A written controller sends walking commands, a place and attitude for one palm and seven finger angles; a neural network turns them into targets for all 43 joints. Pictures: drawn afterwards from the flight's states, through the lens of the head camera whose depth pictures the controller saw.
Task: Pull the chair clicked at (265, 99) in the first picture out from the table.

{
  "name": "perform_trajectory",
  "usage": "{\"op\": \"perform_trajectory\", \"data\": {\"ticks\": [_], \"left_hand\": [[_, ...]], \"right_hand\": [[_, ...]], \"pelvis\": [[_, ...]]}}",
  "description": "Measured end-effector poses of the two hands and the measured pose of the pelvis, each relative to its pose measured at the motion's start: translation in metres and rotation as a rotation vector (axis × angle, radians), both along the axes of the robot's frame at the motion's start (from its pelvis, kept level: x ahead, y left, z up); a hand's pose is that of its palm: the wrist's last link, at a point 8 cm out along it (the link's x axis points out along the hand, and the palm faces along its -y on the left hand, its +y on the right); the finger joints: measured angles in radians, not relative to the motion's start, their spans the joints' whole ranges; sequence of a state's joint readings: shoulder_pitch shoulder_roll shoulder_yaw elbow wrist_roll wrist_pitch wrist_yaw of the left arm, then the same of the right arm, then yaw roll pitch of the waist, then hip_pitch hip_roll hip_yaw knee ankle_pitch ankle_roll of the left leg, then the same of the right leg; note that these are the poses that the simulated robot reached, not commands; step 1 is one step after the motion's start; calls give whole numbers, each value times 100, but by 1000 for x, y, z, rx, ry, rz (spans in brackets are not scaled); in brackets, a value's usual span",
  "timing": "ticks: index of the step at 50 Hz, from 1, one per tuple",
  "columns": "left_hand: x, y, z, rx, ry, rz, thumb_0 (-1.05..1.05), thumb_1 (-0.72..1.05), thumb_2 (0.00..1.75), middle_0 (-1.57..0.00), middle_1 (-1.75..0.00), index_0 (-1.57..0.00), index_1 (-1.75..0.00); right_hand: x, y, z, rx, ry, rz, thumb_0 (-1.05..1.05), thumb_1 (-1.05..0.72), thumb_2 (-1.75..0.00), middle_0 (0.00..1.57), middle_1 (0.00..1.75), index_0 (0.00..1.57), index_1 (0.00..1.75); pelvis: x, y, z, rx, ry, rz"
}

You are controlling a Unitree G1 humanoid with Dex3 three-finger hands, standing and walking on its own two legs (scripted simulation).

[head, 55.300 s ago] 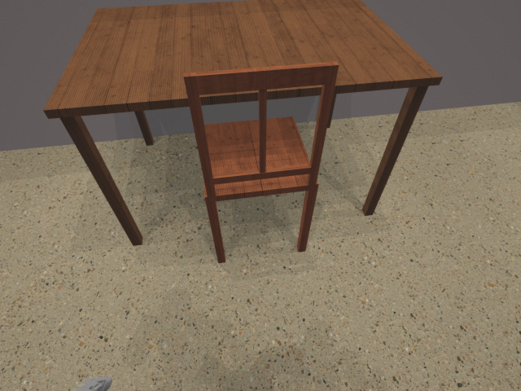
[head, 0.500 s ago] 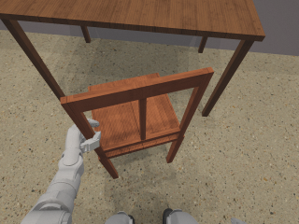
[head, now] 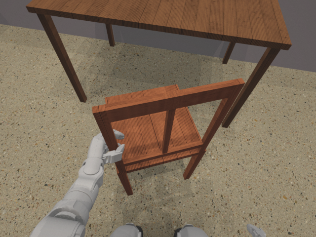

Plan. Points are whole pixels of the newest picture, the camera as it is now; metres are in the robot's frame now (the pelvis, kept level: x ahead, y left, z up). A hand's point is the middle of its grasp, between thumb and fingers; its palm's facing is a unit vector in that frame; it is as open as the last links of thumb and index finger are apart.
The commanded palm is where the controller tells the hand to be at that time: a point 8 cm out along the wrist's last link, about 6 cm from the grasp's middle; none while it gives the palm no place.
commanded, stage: step backward, pulling the chair out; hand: left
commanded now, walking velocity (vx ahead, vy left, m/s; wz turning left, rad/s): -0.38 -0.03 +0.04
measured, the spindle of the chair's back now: (167, 133) +0.42 -0.02 -0.08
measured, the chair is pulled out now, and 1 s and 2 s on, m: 0.39 0.55 0.67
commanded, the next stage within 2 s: stop walking, hand still on the chair in 0.84 s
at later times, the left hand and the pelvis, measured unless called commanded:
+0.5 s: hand (115, 174) +0.28 +0.13 -0.07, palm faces +0.00 -0.99 -0.16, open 5.7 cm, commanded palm +0.28 +0.17 -0.07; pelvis -0.07 +0.00 +0.00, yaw +2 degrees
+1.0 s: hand (113, 219) +0.17 +0.12 -0.07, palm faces -0.03 -0.99 -0.16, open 5.6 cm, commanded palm +0.16 +0.16 -0.05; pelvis -0.18 +0.00 +0.00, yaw +0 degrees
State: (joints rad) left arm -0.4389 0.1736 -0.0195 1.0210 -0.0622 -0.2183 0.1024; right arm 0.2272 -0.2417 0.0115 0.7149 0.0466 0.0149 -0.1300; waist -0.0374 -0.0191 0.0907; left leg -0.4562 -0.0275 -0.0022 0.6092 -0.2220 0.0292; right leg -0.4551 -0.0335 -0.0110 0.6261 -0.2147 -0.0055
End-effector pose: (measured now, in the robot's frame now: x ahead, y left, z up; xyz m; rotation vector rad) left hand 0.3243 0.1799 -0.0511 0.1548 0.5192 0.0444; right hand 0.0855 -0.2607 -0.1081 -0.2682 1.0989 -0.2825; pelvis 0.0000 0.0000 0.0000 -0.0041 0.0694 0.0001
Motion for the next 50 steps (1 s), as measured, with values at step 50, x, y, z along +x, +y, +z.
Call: {"op": "perform_trajectory", "data": {"ticks": [50], "left_hand": [[-173, -12, 3, -2, 21, -27, 0, 63, 68, -19, -119, -50, -145]], "right_hand": [[-167, -3, 2, -5, -16, 27, 1, -90, -90, 20, 30, 20, 30]], "pelvis": [[-178, -3, 1, 2, -49, -7]]}}
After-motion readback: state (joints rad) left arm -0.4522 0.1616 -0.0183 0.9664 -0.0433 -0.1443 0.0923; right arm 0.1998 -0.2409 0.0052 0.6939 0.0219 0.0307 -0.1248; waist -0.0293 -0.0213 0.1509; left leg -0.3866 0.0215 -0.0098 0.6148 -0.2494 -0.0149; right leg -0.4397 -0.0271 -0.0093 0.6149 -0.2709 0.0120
